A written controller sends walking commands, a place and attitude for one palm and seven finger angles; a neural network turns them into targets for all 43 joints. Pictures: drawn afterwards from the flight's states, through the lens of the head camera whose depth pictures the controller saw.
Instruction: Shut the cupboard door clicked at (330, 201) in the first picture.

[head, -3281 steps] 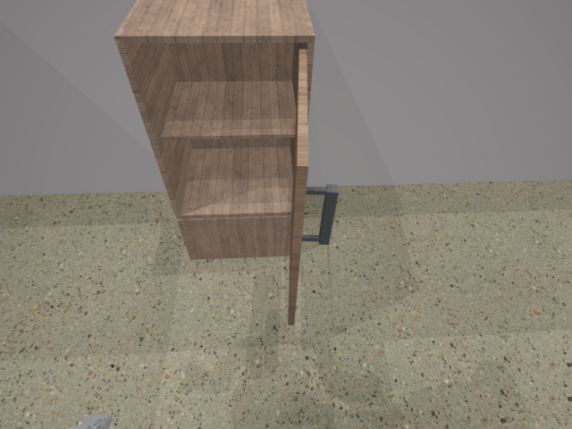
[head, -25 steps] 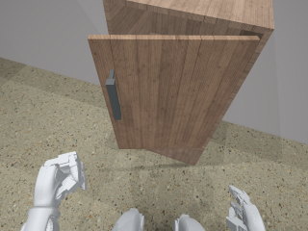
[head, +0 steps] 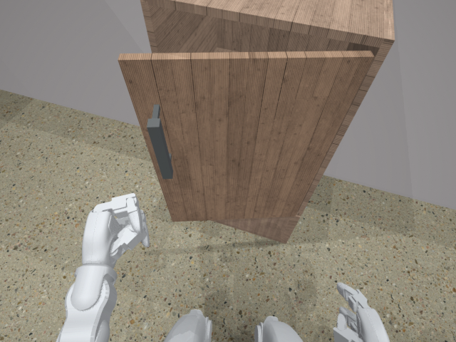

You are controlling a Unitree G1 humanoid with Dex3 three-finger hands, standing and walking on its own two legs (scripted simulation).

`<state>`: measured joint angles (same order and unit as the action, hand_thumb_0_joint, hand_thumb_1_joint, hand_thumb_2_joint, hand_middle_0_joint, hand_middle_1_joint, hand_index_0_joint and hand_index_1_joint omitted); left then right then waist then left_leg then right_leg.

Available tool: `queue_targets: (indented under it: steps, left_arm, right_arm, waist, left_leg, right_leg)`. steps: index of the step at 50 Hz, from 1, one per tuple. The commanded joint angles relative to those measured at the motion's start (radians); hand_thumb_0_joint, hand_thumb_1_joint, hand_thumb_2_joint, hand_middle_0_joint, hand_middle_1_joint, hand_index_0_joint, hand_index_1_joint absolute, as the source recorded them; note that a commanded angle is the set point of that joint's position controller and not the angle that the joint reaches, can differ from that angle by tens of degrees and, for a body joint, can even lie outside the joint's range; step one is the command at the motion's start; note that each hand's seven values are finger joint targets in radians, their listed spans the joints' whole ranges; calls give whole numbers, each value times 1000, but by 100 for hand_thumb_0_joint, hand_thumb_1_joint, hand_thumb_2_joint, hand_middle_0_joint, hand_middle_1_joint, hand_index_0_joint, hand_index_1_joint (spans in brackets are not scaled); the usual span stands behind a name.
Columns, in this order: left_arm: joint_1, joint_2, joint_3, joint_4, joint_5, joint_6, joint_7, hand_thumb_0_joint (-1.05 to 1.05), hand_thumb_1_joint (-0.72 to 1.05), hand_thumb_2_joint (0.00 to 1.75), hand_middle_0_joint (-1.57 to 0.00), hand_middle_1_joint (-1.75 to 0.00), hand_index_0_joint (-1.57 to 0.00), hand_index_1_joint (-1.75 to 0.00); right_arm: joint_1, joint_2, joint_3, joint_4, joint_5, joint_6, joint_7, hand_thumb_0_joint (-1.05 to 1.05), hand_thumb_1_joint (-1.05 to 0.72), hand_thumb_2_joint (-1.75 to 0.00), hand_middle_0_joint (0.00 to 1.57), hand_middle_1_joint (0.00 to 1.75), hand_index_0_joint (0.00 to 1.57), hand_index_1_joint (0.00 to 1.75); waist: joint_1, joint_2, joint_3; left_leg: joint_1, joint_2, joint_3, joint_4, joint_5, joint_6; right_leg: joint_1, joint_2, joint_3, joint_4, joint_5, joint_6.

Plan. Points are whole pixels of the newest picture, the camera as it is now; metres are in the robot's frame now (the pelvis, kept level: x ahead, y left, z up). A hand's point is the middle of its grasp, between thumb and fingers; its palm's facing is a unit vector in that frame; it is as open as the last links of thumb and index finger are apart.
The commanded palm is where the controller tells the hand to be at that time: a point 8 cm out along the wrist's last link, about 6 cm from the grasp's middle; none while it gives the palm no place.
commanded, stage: bring the fist close to the handle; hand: left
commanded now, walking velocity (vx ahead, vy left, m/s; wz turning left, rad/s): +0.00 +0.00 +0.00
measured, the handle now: (162, 144) +0.47 +0.16 +0.04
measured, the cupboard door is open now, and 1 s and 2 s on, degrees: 21 21 9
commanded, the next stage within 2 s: push the door shut along its arc in 0.94 s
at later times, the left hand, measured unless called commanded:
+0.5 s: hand (173, 193) +0.36 +0.12 +0.05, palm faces +0.06 -1.00 -0.01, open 3.1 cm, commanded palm +0.34 +0.17 +0.05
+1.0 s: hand (179, 189) +0.37 +0.11 +0.05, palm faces +0.08 -1.00 -0.02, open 3.1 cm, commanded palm +0.34 +0.16 +0.05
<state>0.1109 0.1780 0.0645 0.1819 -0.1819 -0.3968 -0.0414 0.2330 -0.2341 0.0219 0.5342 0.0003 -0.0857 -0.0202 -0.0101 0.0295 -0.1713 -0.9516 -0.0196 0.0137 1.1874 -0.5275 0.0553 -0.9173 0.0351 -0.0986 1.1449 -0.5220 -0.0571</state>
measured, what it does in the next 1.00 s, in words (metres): stands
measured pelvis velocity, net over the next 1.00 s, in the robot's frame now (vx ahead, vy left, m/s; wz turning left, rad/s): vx -0.01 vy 0.00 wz -0.01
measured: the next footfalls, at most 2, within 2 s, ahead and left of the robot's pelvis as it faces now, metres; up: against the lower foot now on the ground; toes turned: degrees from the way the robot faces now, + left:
none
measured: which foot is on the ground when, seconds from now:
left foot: down 0.00-1.00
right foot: down 0.00-1.00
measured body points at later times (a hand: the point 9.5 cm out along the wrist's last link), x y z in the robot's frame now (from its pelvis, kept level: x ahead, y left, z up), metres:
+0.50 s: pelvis +0.00 +0.00 +0.00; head +0.07 +0.01 +0.45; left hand +0.35 +0.17 +0.05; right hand +0.14 -0.24 -0.10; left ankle +0.02 +0.08 -0.64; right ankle +0.02 -0.09 -0.64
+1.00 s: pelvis -0.01 +0.00 +0.01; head +0.07 +0.00 +0.45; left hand +0.36 +0.17 +0.05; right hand +0.11 -0.25 -0.11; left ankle +0.03 +0.08 -0.64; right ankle +0.02 -0.09 -0.64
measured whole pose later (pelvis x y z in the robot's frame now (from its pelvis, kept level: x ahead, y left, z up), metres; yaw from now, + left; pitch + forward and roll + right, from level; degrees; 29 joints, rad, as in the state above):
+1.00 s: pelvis -0.01 +0.00 +0.01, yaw -1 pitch +17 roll -1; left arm -0.29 0.11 0.05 0.62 -0.09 -0.51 0.11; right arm 0.26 -0.24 -0.01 0.62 -0.02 0.00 0.02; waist -0.04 0.03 -0.16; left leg -0.95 -0.02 0.04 1.14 -0.49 0.05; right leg -0.93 0.04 -0.07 1.12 -0.49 -0.06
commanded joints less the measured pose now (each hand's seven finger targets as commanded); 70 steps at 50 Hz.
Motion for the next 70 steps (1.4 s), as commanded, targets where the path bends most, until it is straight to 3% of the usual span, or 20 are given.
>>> queue_targets:
  steps: [1,9,11,17,19,22,26,29,30,34,38,46,49,53,58,63,65,66,68,70]
  left_arm:
    - [-226,78,31,-167,2,-87,15,0,90,90,-130,-150,-130,-150]
    - [-343,73,26,-91,23,-90,55,0,90,90,-130,-150,-130,-150]
    - [-371,39,-2,-83,34,-94,71,0,90,90,-130,-150,-130,-150]
    - [-501,20,-15,26,59,-95,113,0,90,90,-130,-150,-130,-150]
    - [-537,54,22,41,65,-105,127,0,90,90,-130,-150,-130,-150]
    - [-566,3,-16,69,75,-119,141,0,90,90,-130,-150,-130,-150]
    - [-700,-20,-37,164,92,-121,165,0,90,90,-130,-150,-130,-150]
    - [-666,32,31,211,97,-130,182,0,90,90,-130,-150,-130,-150]
    - [-665,17,24,213,97,-134,183,0,90,90,-130,-150,-130,-150]
    - [-621,46,58,226,90,-147,178,0,90,90,-130,-150,-130,-150]
    - [-679,12,13,216,91,-167,168,0,90,90,-130,-150,-130,-150]
    - [-712,-4,-14,217,91,-191,158,0,90,90,-130,-150,-130,-150]
    - [-704,44,33,231,88,-189,163,0,90,90,-130,-150,-130,-150]
    - [-724,20,7,241,91,-192,159,0,90,90,-130,-150,-130,-150]
    - [-899,61,23,330,101,-201,137,0,90,90,-130,-150,-130,-150]
    - [-981,110,77,431,84,-201,100,0,90,90,-130,-150,-130,-150]
    - [-992,95,68,457,80,-198,77,0,90,90,-130,-150,-130,-150]
    - [-982,124,95,483,78,-194,70,0,90,90,-130,-150,-130,-150]
    - [-1029,105,74,518,74,-189,48,0,90,90,-130,-150,-130,-150]
    - [-1062,122,85,535,75,-194,32,0,90,90,-130,-150,-130,-150]
  right_arm:
    - [-32,-133,-57,-127,2,-46,-3,0,-90,-90,20,30,20,30]
    - [-7,-140,-63,-102,-2,-23,4,0,-90,-90,20,30,20,30]
    - [-9,-134,-65,-100,-2,-18,8,0,-90,-90,20,30,20,30]
    - [-1,-137,-65,-81,-8,4,17,0,-90,-90,20,30,20,30]
    - [5,-141,-68,-76,-10,10,15,0,-90,-90,20,30,20,30]
    - [9,-135,-71,-70,-12,15,25,0,-90,-90,20,30,20,30]
    - [25,-139,-73,-46,-15,25,28,0,-90,-90,20,30,20,30]
    - [35,-146,-76,-51,-20,32,31,0,-90,-90,20,30,20,30]
    - [30,-139,-73,-52,-18,36,35,0,-90,-90,20,30,20,30]
    - [37,-137,-73,-61,-19,49,40,0,-90,-90,20,30,20,30]
    - [35,-134,-75,-51,-16,52,39,0,-90,-90,20,30,20,30]
    - [30,-138,-80,-31,-15,44,33,0,-90,-90,20,30,20,30]
    - [29,-142,-79,-35,-15,45,29,0,-90,-90,20,30,20,30]
    - [21,-136,-75,-36,-14,46,31,0,-90,-90,20,30,20,30]
    - [28,-141,-73,-12,-12,43,21,0,-90,-90,20,30,20,30]
    - [52,-148,-71,2,-9,39,17,0,-90,-90,20,30,20,30]
    - [70,-149,-74,5,-10,37,22,0,-90,-90,20,30,20,30]
    - [80,-152,-74,6,-8,40,24,0,-90,-90,20,30,20,30]
    - [92,-152,-75,9,-5,44,27,0,-90,-90,20,30,20,30]
    - [105,-156,-77,10,-4,45,26,0,-90,-90,20,30,20,30]
  waist:
    - [-11,-11,-248]
    - [-14,-14,-294]
    - [-17,-12,-305]
    - [-37,-47,-273]
    - [-27,-32,-300]
    - [-28,1,-329]
    - [-62,-24,-299]
    - [-24,-23,-347]
    - [-23,-11,-355]
    - [-8,-51,-356]
    - [-39,-63,-309]
    - [-53,-26,-305]
    - [-38,-48,-323]
    - [-42,-43,-313]
    - [-81,-37,-286]
    - [-81,-30,-350]
    - [-80,-1,-387]
    - [-71,-12,-392]
    - [-97,-53,-357]
    - [-95,-28,-369]
  left_leg:
    - [145,10,-69,-174,209,-26]
    - [186,14,-72,-182,266,-30]
    - [215,17,-72,-186,289,-33]
    - [198,17,-74,-189,244,-33]
    - [202,16,-73,-189,252,-34]
    - [255,20,-73,-192,293,-41]
    - [245,23,-80,-189,268,-40]
    - [237,17,-75,-198,279,-42]
    - [245,17,-70,-201,290,-43]
    - [194,11,-50,-199,291,-35]
    - [190,14,-46,-202,248,-30]
    - [220,14,-54,-201,224,-31]
    - [195,9,-50,-200,215,-27]
    - [198,9,-50,-202,205,-28]
    - [166,8,-51,-185,142,-24]
    - [157,5,-52,-173,179,-25]
    - [183,6,-54,-166,229,-28]
    - [173,6,-53,-163,238,-29]
    - [144,6,-50,-161,228,-24]
    - [146,5,-49,-156,232,-23]
  right_leg:
    - [181,-20,103,-173,202,23]
    - [193,-16,94,-163,269,21]
    - [184,-18,85,-157,290,22]
    - [153,-19,85,-169,252,25]
    - [165,-18,89,-165,257,22]
    - [147,-17,79,-158,288,20]
    - [105,-16,76,-163,268,25]
    - [152,-12,81,-159,280,20]
    - [158,-15,80,-158,293,20]
    - [225,-15,101,-168,328,24]
    - [196,-17,104,-188,289,29]
    - [151,-20,100,-193,252,29]
    - [186,-19,110,-195,247,29]
    - [176,-22,110,-198,238,30]
    - [128,-25,123,-206,174,36]
    - [151,-23,128,-186,222,35]
    - [149,-21,122,-169,278,34]
    - [161,-19,125,-166,290,33]
    - [156,-20,127,-175,290,38]
    - [153,-19,131,-171,293,36]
